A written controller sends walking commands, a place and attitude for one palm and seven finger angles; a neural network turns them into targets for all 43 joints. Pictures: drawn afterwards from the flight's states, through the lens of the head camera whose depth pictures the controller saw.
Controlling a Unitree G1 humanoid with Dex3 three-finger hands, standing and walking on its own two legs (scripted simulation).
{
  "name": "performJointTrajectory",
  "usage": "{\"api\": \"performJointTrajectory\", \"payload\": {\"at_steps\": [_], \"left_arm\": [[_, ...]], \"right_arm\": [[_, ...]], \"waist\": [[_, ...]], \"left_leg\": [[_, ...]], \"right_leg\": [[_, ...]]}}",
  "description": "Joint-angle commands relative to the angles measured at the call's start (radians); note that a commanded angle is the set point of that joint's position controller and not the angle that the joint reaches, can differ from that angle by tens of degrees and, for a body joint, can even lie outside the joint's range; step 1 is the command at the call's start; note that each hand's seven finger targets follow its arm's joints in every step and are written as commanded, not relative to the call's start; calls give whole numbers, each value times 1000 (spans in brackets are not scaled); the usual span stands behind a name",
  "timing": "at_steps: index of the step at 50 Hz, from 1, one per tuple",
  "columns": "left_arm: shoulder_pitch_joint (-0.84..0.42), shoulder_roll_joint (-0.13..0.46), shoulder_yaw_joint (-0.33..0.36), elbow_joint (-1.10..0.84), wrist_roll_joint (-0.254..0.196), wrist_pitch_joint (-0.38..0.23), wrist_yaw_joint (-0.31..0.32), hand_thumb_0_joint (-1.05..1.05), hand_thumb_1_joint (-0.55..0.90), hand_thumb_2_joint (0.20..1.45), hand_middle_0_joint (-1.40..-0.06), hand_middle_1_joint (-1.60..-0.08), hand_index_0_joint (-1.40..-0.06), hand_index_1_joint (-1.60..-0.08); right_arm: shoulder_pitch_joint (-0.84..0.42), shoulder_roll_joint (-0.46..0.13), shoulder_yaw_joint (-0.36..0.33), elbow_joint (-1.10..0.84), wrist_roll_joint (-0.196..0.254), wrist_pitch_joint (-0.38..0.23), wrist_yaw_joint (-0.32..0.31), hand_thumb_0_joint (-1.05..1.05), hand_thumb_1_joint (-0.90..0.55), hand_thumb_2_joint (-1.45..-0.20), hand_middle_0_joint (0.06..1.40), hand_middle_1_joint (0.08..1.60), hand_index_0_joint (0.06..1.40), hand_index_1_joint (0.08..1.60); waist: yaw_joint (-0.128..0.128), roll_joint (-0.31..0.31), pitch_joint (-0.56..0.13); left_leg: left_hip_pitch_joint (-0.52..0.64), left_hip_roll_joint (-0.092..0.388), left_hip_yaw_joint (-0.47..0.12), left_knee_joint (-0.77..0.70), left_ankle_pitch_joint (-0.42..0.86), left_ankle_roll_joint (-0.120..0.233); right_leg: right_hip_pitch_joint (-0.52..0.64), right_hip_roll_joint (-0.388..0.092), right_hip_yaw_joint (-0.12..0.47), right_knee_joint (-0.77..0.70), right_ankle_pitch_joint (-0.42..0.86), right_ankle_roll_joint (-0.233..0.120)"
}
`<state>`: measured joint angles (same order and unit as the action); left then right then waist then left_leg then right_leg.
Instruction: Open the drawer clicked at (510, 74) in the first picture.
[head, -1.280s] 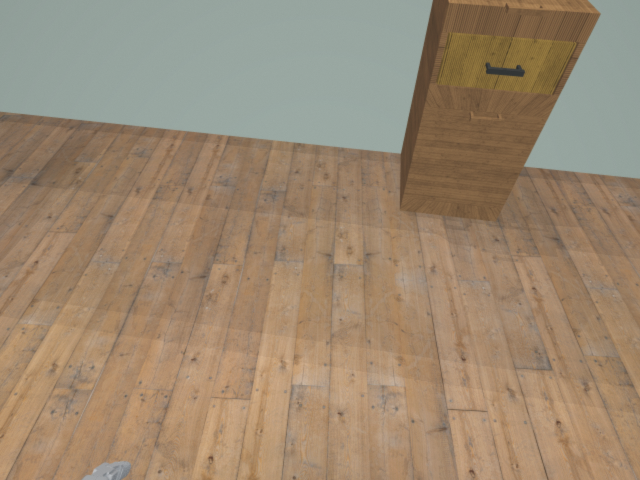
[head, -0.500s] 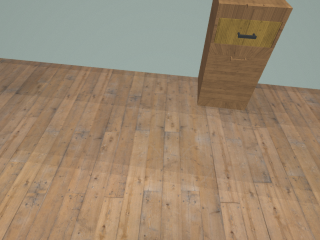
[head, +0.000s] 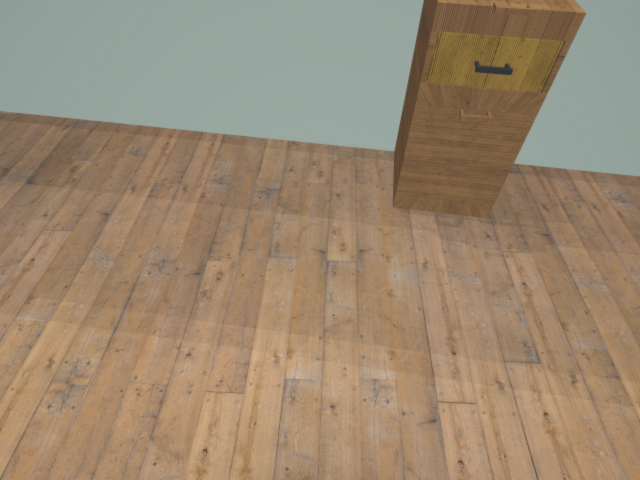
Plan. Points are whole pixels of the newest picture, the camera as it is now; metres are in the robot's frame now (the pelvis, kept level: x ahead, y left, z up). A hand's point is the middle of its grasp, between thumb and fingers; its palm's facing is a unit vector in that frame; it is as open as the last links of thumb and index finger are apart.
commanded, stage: look at it before walking up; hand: left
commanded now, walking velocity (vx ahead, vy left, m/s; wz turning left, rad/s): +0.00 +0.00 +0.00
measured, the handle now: (492, 67) +1.36 -0.50 -0.08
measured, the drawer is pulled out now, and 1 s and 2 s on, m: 0.00 0.00 0.00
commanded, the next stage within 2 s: walk to a spot facing it in 0.16 s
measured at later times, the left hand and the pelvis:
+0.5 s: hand out of the picture +0.08 +0.23 -0.17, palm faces -0.08 -0.95 -0.31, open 7.3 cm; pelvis +0.00 +0.00 -0.01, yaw -5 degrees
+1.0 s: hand out of the picture +0.07 +0.15 -0.16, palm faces -0.26 -0.93 -0.25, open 7.3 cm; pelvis -0.03 -0.03 +0.00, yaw -20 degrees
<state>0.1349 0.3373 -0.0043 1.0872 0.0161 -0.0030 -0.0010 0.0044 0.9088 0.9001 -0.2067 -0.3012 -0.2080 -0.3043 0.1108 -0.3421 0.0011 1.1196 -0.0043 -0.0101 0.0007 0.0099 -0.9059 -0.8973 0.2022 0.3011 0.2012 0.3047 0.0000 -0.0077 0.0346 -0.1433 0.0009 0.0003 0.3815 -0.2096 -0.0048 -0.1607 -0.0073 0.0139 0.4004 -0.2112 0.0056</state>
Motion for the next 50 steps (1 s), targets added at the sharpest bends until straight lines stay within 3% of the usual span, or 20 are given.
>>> {"api": "performJointTrajectory", "payload": {"at_steps": [1, 14, 17, 22, 24, 26, 27, 28, 30, 31, 32, 33, 34, 35, 36, 37, 39, 42, 44, 50], "left_arm": [[-43, 211, 38, -66, -5, -25, 13, 0, 900, 900, -200, -300, -200, -300], [-45, 213, 41, -65, -5, -22, 13, 0, 900, 900, -200, -300, -200, -300], [4, 114, 29, -70, -5, 8, 18, 0, 900, 900, -200, -300, -200, -300], [39, 101, 47, -131, 1, 38, 11, 0, 900, 900, -200, -300, -200, -300], [43, 85, 54, -156, 2, 45, 5, 0, 900, 900, -200, -300, -200, -300], [51, 57, 59, -179, 2, 53, 1, 0, 900, 900, -200, -300, -200, -300], [58, 45, 66, -192, 1, 57, 0, 0, 900, 900, -200, -300, -200, -300], [71, 44, 72, -200, 0, 59, -3, 0, 900, 900, -200, -300, -200, -300], [152, 28, 80, -193, 3, 52, -11, 0, 900, 900, -200, -300, -200, -300], [216, 40, 85, -177, 7, 45, -12, 0, 900, 900, -200, -300, -200, -300], [258, 105, 99, -171, 17, 28, -6, 0, 900, 900, -200, -300, -200, -300], [245, 193, 112, -186, 19, 16, 10, 0, 900, 900, -200, -300, -200, -300], [247, 177, 110, -196, 5, 23, 21, 0, 900, 900, -200, -300, -200, -300], [185, 144, 112, -214, 6, 23, 23, 0, 900, 900, -200, -300, -200, -300], [144, 120, 110, -228, 3, 23, 23, 0, 900, 900, -200, -300, -200, -300], [114, 98, 101, -236, 1, 20, 21, 0, 900, 900, -200, -300, -200, -300], [126, 75, 98, -234, -2, 11, 17, 0, 900, 900, -200, -300, -200, -300], [161, 73, 104, -223, -4, 9, 18, 0, 900, 900, -200, -300, -200, -300], [189, 64, 107, -212, -5, 8, 14, 0, 900, 900, -200, -300, -200, -300], [221, 64, 111, -199, 5, -6, 3, 0, 900, 900, -200, -300, -200, -300]], "right_arm": [[-52, -206, -40, -70, -3, -22, -11, 0, -900, -900, 200, 300, 200, 300], [-58, -211, -41, -70, -4, -25, -15, 0, -900, -900, 200, 300, 200, 300], [11, -99, -29, -70, -6, -7, -22, 0, -900, -900, 200, 300, 200, 300], [36, -113, -59, -130, -9, 19, -34, 0, -900, -900, 200, 300, 200, 300], [32, -125, -72, -156, -11, 21, -35, 0, -900, -900, 200, 300, 200, 300], [26, -130, -81, -178, -10, 17, -32, 0, -900, -900, 200, 300, 200, 300], [14, -125, -84, -192, -13, 15, -32, 0, -900, -900, 200, 300, 200, 300], [-9, -120, -87, -206, -13, 13, -33, 0, -900, -900, 200, 300, 200, 300], [-58, -116, -93, -227, -20, 17, -31, 0, -900, -900, 200, 300, 200, 300], [-69, -114, -97, -233, -16, 23, -30, 0, -900, -900, 200, 300, 200, 300], [-50, -61, -90, -245, -9, 34, -25, 0, -900, -900, 200, 300, 200, 300], [-23, 19, -74, -281, -7, 37, -21, 0, -900, -900, 200, 300, 200, 300], [-30, -15, -78, -279, -4, 43, -26, 0, -900, -900, 200, 300, 200, 300], [-22, -16, -83, -269, -2, 42, -22, 0, -900, -900, 200, 300, 200, 300], [-41, -22, -85, -260, -4, 38, -20, 0, -900, -900, 200, 300, 200, 300], [-36, -20, -86, -249, -8, 39, -18, 0, -900, -900, 200, 300, 200, 300], [-7, -3, -85, -235, -11, 42, -18, 0, -900, -900, 200, 300, 200, 300], [20, 11, -85, -223, -11, 46, -23, 0, -900, -900, 200, 300, 200, 300], [17, 6, -82, -227, -17, 44, -23, 0, -900, -900, 200, 300, 200, 300], [-37, -6, -82, -270, -24, 22, -10, 0, -900, -900, 200, 300, 200, 300]], "waist": [[-2, 2, -69], [1, 10, -72], [-7, -8, -75], [-9, 30, -51], [-9, 97, -37], [-6, 189, -29], [0, 198, -27], [11, 196, -26], [59, 164, -37], [90, 93, -60], [103, -151, -47], [70, -402, -22], [77, -283, -46], [48, -238, -34], [43, -185, -3], [29, -138, 10], [19, -86, -33], [24, -83, -104], [36, -92, -117], [58, -113, -51]], "left_leg": [[21, 117, -99, -57, 135, 32], [52, 126, -82, -60, 185, 30], [63, 135, -31, 4, 230, 13], [51, 185, -20, 45, 184, 32], [32, 245, -53, 17, 177, 68], [11, 348, -108, -32, 271, 152], [-3, 378, -101, -36, 310, 180], [-41, 395, -83, -17, 322, 184], [-86, 347, 15, 99, 292, 120], [-134, 299, 68, 233, 202, 67], [-234, 167, 145, 481, -73, -16], [-452, 24, 105, 720, -408, -60], [-413, 49, -24, 777, -379, -40], [-418, 72, -39, 790, -298, -34], [-420, 83, -34, 805, -253, -38], [-406, 86, -40, 809, -192, -46], [-393, 74, -35, 778, -139, -57], [-415, 62, -35, 748, -111, -70], [-432, 62, -35, 730, -105, -75], [-450, 65, -30, 594, -154, -75]], "right_leg": [[4, -111, 100, -71, 132, -36], [14, -109, 99, -64, 197, -35], [-28, -102, 107, 0, 291, -25], [-147, -52, 112, 130, 265, -20], [-198, -14, 74, 247, 149, -7], [-252, 12, 12, 456, -228, 12], [-261, -1, 11, 526, -304, 17], [-232, -34, 31, 532, -319, 11], [-124, -44, -12, 372, -222, 7], [-35, -40, -21, 228, -71, 9], [-3, -139, 156, -1, 136, -14], [7, -352, 552, -107, 394, -105], [-19, -361, 514, -127, 324, -172], [-48, -307, 465, -141, 151, -184], [-88, -276, 475, -131, 105, -173], [-107, -242, 428, -121, 105, -166], [-65, -203, 379, -102, 168, -149], [45, -169, 355, -80, 215, -117], [82, -155, 381, -110, 88, -115], [42, -160, 505, -200, -267, -182]]}}
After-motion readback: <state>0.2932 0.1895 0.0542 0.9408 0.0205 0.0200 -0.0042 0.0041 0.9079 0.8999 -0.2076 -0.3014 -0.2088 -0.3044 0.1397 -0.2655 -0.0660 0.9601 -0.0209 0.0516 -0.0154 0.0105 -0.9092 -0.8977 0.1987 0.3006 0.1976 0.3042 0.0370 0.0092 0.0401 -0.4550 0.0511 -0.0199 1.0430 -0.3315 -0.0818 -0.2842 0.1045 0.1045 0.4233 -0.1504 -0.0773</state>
